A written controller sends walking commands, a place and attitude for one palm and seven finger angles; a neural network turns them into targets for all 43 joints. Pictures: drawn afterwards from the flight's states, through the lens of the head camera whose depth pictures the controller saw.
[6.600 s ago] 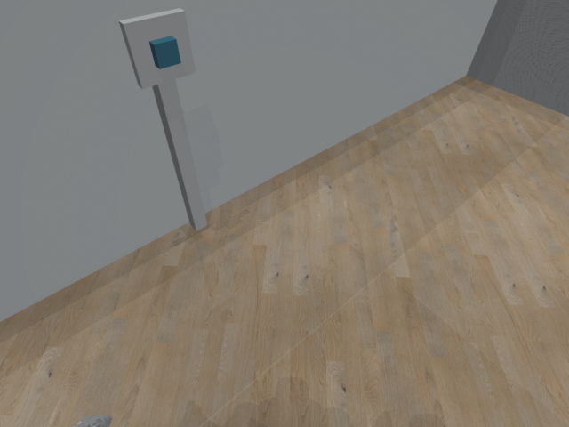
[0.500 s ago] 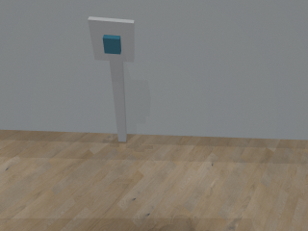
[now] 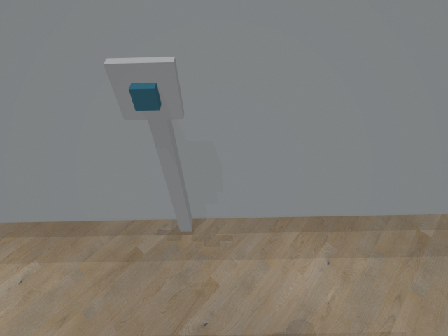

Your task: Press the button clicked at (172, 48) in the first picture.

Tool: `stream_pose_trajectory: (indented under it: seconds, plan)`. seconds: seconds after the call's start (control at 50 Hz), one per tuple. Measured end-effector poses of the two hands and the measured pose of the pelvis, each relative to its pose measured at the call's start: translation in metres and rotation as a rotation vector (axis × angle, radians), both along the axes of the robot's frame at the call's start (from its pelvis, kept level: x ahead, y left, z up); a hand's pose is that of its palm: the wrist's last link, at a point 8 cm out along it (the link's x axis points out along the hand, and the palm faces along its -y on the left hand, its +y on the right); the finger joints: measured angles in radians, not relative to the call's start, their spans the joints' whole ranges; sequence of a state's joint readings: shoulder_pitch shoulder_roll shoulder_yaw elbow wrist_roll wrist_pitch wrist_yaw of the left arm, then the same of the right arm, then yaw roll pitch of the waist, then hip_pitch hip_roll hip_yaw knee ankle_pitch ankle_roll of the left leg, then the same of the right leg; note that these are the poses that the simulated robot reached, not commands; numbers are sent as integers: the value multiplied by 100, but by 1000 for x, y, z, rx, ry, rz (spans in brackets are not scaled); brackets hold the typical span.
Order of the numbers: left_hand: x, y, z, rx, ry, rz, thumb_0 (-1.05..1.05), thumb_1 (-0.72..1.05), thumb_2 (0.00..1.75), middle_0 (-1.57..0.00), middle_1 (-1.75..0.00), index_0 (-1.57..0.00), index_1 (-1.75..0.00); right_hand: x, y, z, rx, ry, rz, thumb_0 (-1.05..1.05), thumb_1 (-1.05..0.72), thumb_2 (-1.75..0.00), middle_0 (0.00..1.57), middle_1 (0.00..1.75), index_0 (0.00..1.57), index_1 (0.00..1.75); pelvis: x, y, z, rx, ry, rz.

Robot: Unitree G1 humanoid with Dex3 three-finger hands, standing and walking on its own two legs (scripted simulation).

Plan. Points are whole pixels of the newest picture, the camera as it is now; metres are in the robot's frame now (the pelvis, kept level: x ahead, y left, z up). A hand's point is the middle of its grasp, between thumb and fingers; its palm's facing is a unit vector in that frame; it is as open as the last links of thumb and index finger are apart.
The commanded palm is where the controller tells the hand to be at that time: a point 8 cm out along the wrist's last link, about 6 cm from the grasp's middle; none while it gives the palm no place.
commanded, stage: take the last steps up to it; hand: left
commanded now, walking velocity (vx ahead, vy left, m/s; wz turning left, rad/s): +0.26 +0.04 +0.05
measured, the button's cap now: (146, 96) +0.69 +0.24 +0.06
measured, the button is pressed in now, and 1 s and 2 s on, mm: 0 0 0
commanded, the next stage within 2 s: come to a stop and stand still in 0.28 s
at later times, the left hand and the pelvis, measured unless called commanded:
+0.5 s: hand out of the picture +0.10 +0.23 -0.18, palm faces +0.08 -0.99 -0.15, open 7.4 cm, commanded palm none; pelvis +0.15 +0.06 +0.00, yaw +0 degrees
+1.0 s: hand (148, 298) +0.23 +0.18 -0.14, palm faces +0.00 -0.96 -0.28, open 7.4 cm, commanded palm none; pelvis +0.15 +0.00 +0.01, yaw -1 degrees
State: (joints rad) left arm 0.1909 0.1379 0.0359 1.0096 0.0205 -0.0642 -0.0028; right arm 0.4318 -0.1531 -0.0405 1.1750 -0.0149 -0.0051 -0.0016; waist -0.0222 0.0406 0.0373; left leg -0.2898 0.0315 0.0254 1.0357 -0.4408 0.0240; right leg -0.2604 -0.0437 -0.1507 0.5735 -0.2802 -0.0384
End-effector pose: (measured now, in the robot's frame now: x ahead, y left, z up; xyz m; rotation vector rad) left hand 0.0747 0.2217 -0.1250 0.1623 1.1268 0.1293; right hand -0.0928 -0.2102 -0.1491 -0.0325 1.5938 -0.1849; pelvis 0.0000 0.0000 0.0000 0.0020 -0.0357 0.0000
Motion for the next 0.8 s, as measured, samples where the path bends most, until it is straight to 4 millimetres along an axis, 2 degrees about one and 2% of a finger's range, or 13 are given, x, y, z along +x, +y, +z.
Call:
stream_pose_trajectory:
  seconds: [0.1,0.2,0.32,0.38,0.42,0.48,0.54,0.68,0.8]
  plan:
    - [-12,8,6,33,84,61,-1,95,90,-20,-30,-20,-30,88,-16,8,-24,-147,40,1,-91,-90,20,30,20,30,30,-3,11,-2,7,9]
    - [-33,8,-1,-7,221,87,-1,93,90,-20,-30,-20,-30,181,-14,17,-46,-296,87,1,-91,-90,19,30,20,30,61,7,13,-8,13,11]
    - [-45,17,-20,-77,360,157,0,91,90,-20,-30,-20,-30,281,10,25,-79,-404,183,1,-92,-90,19,30,20,30,106,34,3,-29,11,19]
    - [-39,30,-35,-99,422,167,0,91,90,-20,-30,-20,-30,316,27,21,-105,-455,209,1,-91,-90,19,30,20,30,126,50,-9,-26,7,12]
    - [-24,39,-35,-93,433,153,0,91,90,-20,-30,-20,-30,325,38,23,-107,-462,201,0,-91,-90,19,30,20,30,136,56,-7,-20,2,-3]
    - [11,52,-29,-74,397,129,1,91,90,-20,-30,-20,-30,327,50,27,-107,-441,166,0,-92,-90,20,30,20,30,149,62,1,-13,1,-8]
    - [49,61,-24,-55,336,105,1,91,90,-20,-30,-20,-30,329,49,31,-128,-419,140,-2,-95,-90,20,30,21,30,158,64,7,-8,6,-11]
    - [123,67,-15,-1,205,59,0,91,90,-20,-30,-20,-30,318,32,27,-132,-340,102,-1,-94,-90,20,30,21,30,167,53,9,-9,11,-16]
    - [160,51,-3,57,113,21,0,91,90,-20,-30,-20,-30,297,8,10,-90,-290,62,0,-92,-90,20,30,21,30,164,29,4,2,12,-20]
